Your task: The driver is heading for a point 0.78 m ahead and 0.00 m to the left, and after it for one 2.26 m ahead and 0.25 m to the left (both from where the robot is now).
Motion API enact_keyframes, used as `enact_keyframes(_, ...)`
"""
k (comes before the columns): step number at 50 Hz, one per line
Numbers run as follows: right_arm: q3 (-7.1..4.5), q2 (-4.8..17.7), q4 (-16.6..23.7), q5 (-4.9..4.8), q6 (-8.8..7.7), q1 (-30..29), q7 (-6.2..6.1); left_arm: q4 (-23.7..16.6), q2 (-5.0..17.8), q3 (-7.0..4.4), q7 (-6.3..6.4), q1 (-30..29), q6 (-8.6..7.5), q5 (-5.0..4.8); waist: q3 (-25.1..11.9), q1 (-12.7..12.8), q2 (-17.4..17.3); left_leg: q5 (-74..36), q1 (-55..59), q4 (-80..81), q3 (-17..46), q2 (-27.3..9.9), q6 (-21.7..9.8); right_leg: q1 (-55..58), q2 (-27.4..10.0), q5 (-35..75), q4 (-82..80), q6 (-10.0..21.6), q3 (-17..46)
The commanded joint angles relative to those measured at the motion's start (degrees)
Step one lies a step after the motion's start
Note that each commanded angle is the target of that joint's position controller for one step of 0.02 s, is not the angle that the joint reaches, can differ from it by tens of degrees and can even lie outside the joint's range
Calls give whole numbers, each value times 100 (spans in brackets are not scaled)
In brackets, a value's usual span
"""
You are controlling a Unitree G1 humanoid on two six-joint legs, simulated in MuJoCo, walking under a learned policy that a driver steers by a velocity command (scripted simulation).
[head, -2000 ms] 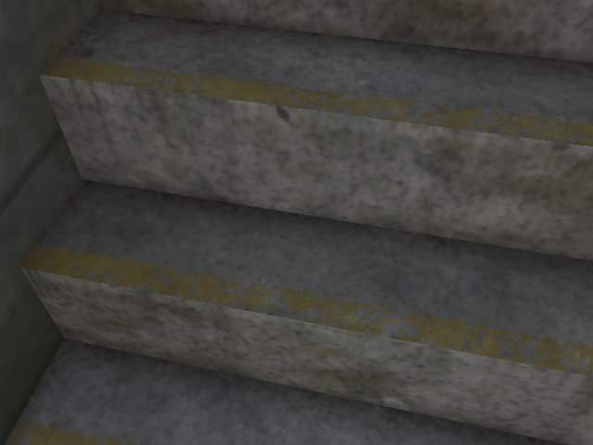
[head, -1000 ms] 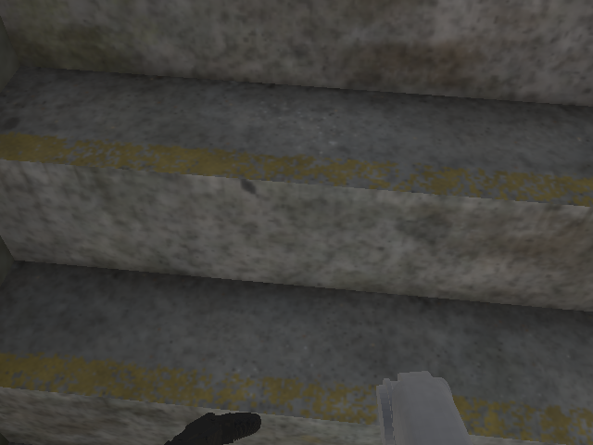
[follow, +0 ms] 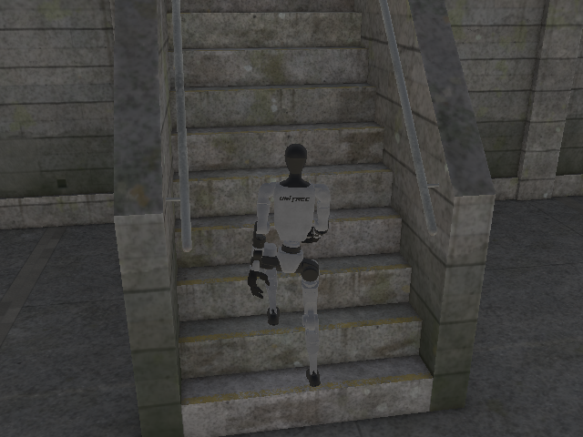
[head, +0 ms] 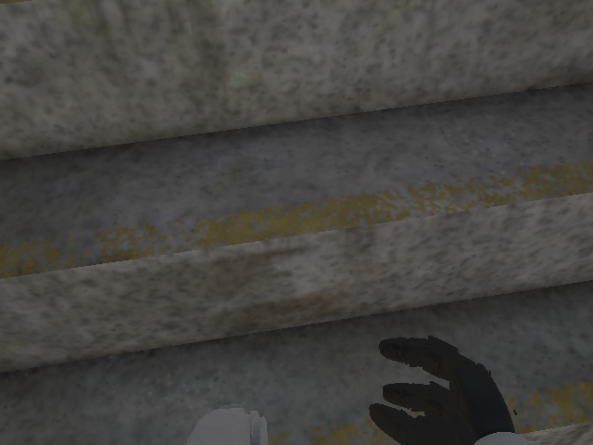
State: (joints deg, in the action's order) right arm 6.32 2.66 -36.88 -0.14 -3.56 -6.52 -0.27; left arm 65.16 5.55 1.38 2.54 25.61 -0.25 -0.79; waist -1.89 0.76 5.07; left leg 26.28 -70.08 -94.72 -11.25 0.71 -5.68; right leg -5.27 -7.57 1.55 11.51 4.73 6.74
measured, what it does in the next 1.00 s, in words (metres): steps on the spot: left foot 0.24 m higher, then right foot 0.25 m lower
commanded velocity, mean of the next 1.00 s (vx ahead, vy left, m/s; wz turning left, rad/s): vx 0.13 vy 0.00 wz -0.02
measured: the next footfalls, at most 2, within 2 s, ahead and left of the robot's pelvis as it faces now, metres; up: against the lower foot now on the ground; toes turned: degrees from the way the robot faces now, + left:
left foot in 0.06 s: +0.19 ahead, +0.12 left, +0.24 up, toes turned -2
right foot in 0.54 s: -0.04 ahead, -0.12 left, +0.00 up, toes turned -10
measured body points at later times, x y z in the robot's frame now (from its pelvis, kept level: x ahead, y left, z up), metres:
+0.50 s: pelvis -0.03 -0.02 +0.04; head -0.04 -0.03 +0.49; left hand -0.06 +0.21 -0.11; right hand +0.16 -0.23 -0.06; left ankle +0.15 +0.12 -0.55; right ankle -0.05 -0.11 -0.70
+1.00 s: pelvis -0.07 -0.04 -0.06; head -0.07 -0.03 +0.39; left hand +0.04 +0.18 -0.20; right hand -0.03 -0.28 -0.21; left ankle -0.11 +0.07 -0.79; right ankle -0.10 -0.11 -0.76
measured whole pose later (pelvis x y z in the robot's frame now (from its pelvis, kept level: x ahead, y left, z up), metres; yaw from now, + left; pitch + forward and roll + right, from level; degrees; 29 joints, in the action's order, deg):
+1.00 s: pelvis -0.07 -0.04 -0.06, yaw -5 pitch +4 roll +1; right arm 0.1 10.2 -56.0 1.7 1.2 13.5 -2.3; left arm 49.6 9.1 -0.7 2.1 13.6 0.0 -1.4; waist -4.2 0.9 2.0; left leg 19.0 -12.9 -28.9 -4.1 1.6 -4.7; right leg -25.6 2.1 -21.8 49.3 4.0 -1.6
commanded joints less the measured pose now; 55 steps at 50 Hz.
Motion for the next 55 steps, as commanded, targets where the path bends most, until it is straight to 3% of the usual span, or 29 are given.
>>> enact_keyframes(1,-573,1349,-424,194,178,2866,-100,-302,1550,-257,-172,718,-388,89,-3449,-1114,-776,1697,7196,3340,2901,-343,-474,-1630,-283,8333,2666,967,133)
enact_keyframes(2,-707,1387,-1117,305,391,3127,-109,-379,943,-120,-366,287,-371,169,-3595,-901,-3024,1465,7116,4164,4013,-861,-681,-2121,439,2841,4540,941,-90)
enact_keyframes(3,-649,1182,-1502,531,697,3316,-130,-582,862,-144,-614,-747,-456,120,-2604,-1020,-2654,273,5927,5067,4072,-843,-776,-2171,834,329,6798,748,473)
enact_keyframes(4,-566,932,-1405,498,804,2258,-106,-1001,554,-216,-619,-1303,-320,-133,-1717,-422,-1778,1885,4518,5817,4164,-901,-481,-2992,1149,-622,8373,576,887)
enact_keyframes(5,-518,654,-1360,392,816,1398,-136,-1357,205,-167,-563,-1269,-142,-132,-642,102,-1164,3132,2799,5946,4284,-1146,-449,-3218,1310,-1445,8877,512,837)
enact_keyframes(7,-540,653,-1503,3,655,563,-158,-1456,337,-122,-373,-729,80,133,483,684,-657,2901,1468,5499,2918,-820,-101,-3245,1129,-1185,8649,203,174)
enact_keyframes(14,-443,879,-1599,344,423,453,-129,-1009,726,-85,0,-91,319,101,37,716,-1123,2239,1419,5849,2895,-997,-459,-3171,1206,30,9012,-350,-234)
enact_keyframes(20,-555,1050,-1160,102,384,196,-409,-835,920,-141,-44,271,562,34,-212,447,-1334,1793,1728,5085,2666,-919,-288,-1891,396,-215,4951,-106,-427)
enact_keyframes(23,-595,889,-896,-79,662,1047,-712,-521,368,43,-249,-261,709,330,104,-258,-1182,1626,2194,4019,2074,-787,-77,-1159,586,206,968,245,-1626)
enact_keyframes(24,-652,755,-921,-110,753,1628,-752,-618,267,86,-269,-765,779,275,156,-705,-712,1640,2269,2939,1954,-625,-47,-1123,500,171,274,298,-1391)
enact_keyframes(26,-547,-28,-968,-265,763,1769,-729,-795,218,219,-276,-1146,734,527,-182,-717,195,702,1858,-946,1292,224,300,-1105,-5,1530,-125,444,-516)
enact_keyframes(27,-465,-539,-1002,-378,723,1691,-655,-913,204,382,-222,-1479,681,714,-210,-665,496,1229,738,-3417,1516,581,479,-701,-257,3179,539,1,-489)
enact_keyframes(28,-381,-806,-1112,-367,609,1662,-536,-905,585,336,-144,-1345,595,730,-406,-633,522,1396,-368,-4908,1906,682,616,26,-625,6074,1681,-480,-392)
enact_keyframes(29,-347,-572,-1328,-314,486,2505,-431,-926,914,175,-265,-879,476,634,-769,-724,272,1341,467,-4725,1853,216,865,-290,-1175,5759,1730,131,-438)
enact_keyframes(30,-394,24,-1139,-167,474,2260,-520,-965,1564,-5,-218,-778,545,408,-515,-721,89,620,-225,-4406,1649,5,1143,233,-1142,4012,1341,668,-25)
enact_keyframes(31,-328,292,-831,-172,488,1286,-658,-1164,1950,-206,-69,-903,449,314,-19,-351,606,367,-469,-2973,1777,-723,1369,-20,-1906,793,363,1341,1291)
enact_keyframes(32,-530,886,-914,-186,587,442,-833,-1469,1380,-79,106,-816,358,472,390,410,-225,-508,-719,-3637,2046,-337,1538,-184,-1589,-407,287,1473,1754)
enact_keyframes(33,-601,909,-933,-184,644,266,-892,-1559,1147,-19,237,-657,329,505,475,546,-266,-673,-1033,-3762,2213,-238,1581,327,-1682,-516,268,1393,1949)
enact_keyframes(34,-672,759,-1076,-128,651,1116,-789,-1756,710,157,303,-910,239,508,209,162,-517,-997,-464,-3535,2762,-183,1489,653,-1596,-18,516,1278,1494)
enact_keyframes(37,-730,574,-1486,62,594,1731,-471,-1613,187,152,261,-750,6,315,72,53,-346,-1826,1572,-1182,2368,-88,1260,19,-516,377,645,1049,284)
enact_keyframes(39,-637,470,-1637,109,609,1940,-202,-1632,304,80,217,-1222,56,247,-178,-277,-272,-2314,2926,1169,1770,-347,1064,-323,-104,-808,471,758,-260)
enact_keyframes(41,-494,289,-1381,116,606,748,-105,-1699,470,-13,261,-1210,111,156,326,104,242,-1126,4175,4354,393,-154,971,-1021,17,-1281,-185,619,-439)
enact_keyframes(44,-561,892,-1534,-38,635,1299,-197,-1589,1071,-281,236,-528,285,27,406,334,912,374,4376,6400,282,142,347,-86,-508,-2577,53,868,533)
enact_keyframes(47,-678,1436,-1965,141,498,2436,-226,-1940,1027,-378,79,-1060,121,-64,219,86,-90,-1123,6105,7701,1301,-572,-393,-1480,-149,-2581,1365,724,513)
enact_keyframes(48,-723,1522,-2178,168,436,3389,-199,-2103,613,-281,-79,-1806,-19,-41,-145,-451,-1152,-2657,7671,7640,2120,-1171,-636,-3158,467,-2184,3291,391,-213)
enact_keyframes(49,-951,2062,-2033,224,439,3455,-212,-1943,441,-228,-154,-1515,-166,-80,-381,-556,-2634,-1710,8162,7678,3675,-1988,-1507,-4610,1088,-2590,5003,-44,-852)
enact_keyframes(50,-985,1959,-1869,329,352,3540,-310,-1803,575,-267,-230,-1543,-231,-168,-389,-823,-1986,-261,7786,8212,4384,-2478,-2092,-5191,1136,-3225,7520,-412,-250)
enact_keyframes(52,-821,1526,-1573,308,296,2608,-403,-2228,526,-173,-275,-1770,-340,-173,381,-314,-1068,-96,7279,8108,3461,-1903,-1600,-6546,1217,-2277,9994,-613,344)
enact_keyframes(55,-728,1037,-1683,382,262,3029,-279,-2734,158,106,-285,-2036,-458,-75,688,-191,-629,-1284,7381,8120,2767,-1973,-1067,-7942,1018,-2202,11670,-499,644)
Velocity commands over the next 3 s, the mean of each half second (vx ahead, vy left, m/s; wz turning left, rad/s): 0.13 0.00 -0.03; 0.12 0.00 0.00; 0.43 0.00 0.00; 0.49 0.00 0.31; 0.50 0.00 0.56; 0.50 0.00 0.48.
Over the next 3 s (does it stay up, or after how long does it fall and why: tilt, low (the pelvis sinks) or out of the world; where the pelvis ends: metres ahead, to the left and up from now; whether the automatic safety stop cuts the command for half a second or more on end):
stays up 0.41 -0.18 0.42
